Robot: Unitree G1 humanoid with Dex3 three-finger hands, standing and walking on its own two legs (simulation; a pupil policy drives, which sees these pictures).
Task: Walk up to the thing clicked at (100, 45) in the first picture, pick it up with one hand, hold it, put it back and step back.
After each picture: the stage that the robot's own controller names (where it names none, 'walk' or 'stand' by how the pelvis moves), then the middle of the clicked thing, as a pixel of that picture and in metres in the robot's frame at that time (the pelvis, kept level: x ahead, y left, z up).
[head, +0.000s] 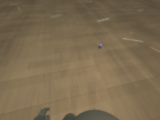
stand; (100, 46) +1.63 -0.25 -0.72
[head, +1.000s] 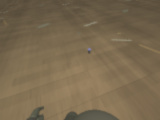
walk; (89, 51) +1.50 +0.10 -0.69
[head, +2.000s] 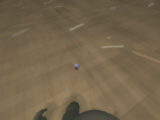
walk; (76, 67) +0.93 +0.30 -0.71
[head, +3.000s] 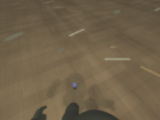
walk; (74, 86) +0.55 +0.22 -0.71
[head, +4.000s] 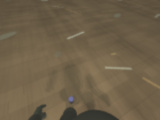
stand; (71, 100) +0.34 +0.18 -0.70
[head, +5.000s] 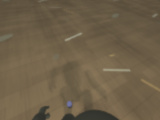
stand; (69, 104) +0.29 +0.19 -0.72
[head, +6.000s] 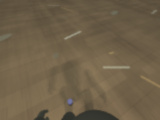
stand; (70, 102) +0.30 +0.19 -0.72
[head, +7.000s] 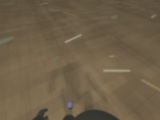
stand; (70, 106) +0.29 +0.19 -0.73
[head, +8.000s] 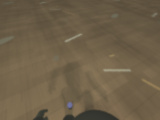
stand; (70, 105) +0.28 +0.19 -0.73
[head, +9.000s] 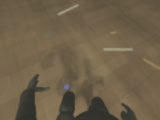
go down; (67, 87) +0.32 +0.20 -0.59
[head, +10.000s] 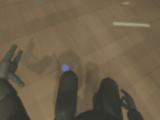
go down; (65, 69) +0.37 +0.22 -0.31
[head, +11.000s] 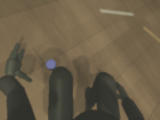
close in; (51, 65) +0.35 +0.25 -0.25
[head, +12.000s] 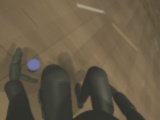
close; (33, 66) +0.34 +0.26 -0.21
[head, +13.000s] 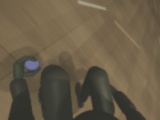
lift; (32, 65) +0.33 +0.27 -0.21
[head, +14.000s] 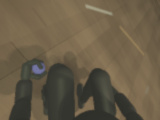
lift; (38, 69) +0.29 +0.26 -0.21
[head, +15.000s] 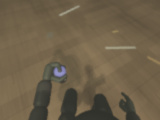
lift; (60, 75) +0.31 +0.19 +0.00
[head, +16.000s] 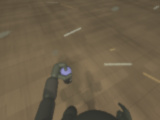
hold; (66, 75) +0.33 +0.16 +0.01
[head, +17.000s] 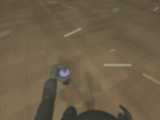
hold; (65, 77) +0.32 +0.17 -0.01
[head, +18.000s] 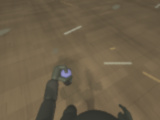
crouch; (66, 77) +0.32 +0.16 -0.02
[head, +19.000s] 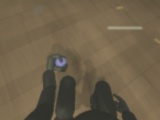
crouch; (61, 65) +0.38 +0.20 -0.11
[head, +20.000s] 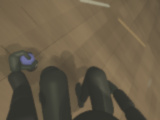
lower; (29, 63) +0.35 +0.29 -0.22
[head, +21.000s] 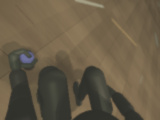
lower; (28, 61) +0.36 +0.28 -0.22
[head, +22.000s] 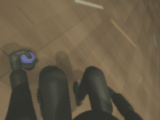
lower; (28, 61) +0.36 +0.28 -0.22
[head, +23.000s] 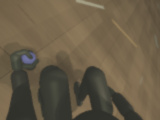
lower; (29, 61) +0.35 +0.28 -0.22
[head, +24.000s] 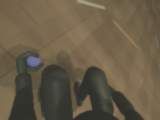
open; (32, 63) +0.34 +0.27 -0.22
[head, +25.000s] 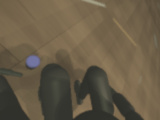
withdraw; (32, 63) +0.34 +0.27 -0.22
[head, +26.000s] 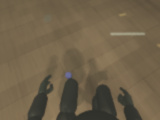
walk; (68, 76) +0.37 +0.21 -0.46
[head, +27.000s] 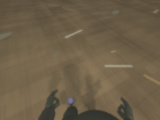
stand; (70, 101) +0.32 +0.18 -0.66
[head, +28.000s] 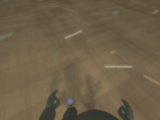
stand; (70, 102) +0.31 +0.19 -0.66
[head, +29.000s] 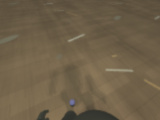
stand; (72, 103) +0.33 +0.17 -0.71
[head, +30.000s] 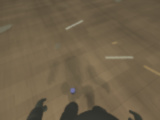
walk; (72, 91) +0.37 +0.18 -0.70
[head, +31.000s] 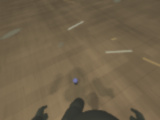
walk; (75, 81) +0.54 +0.24 -0.70
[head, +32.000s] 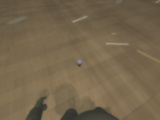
walk; (79, 63) +0.89 +0.15 -0.69
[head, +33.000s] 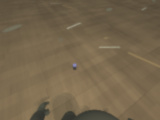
stand; (74, 66) +0.92 +0.24 -0.71
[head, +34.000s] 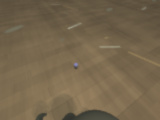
stand; (75, 66) +0.95 +0.22 -0.72
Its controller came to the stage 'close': yes
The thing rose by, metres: 0.70
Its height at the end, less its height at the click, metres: +0.00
